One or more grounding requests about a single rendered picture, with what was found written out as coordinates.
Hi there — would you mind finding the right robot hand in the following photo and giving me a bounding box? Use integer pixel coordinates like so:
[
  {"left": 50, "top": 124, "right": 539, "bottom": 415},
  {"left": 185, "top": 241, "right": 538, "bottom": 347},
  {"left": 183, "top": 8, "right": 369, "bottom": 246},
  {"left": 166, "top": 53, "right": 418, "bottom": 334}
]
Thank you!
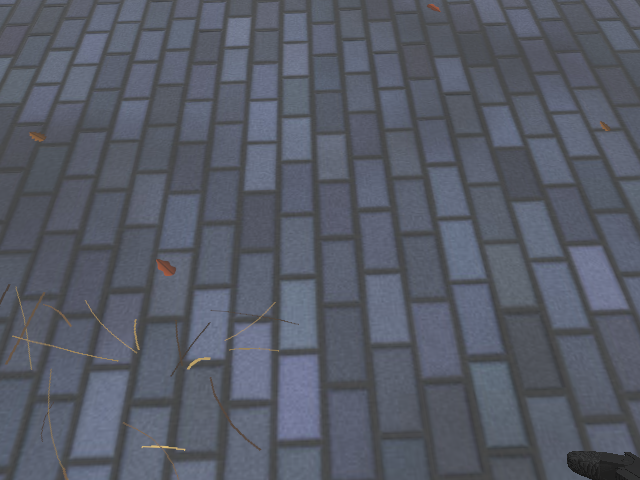
[{"left": 567, "top": 451, "right": 640, "bottom": 480}]

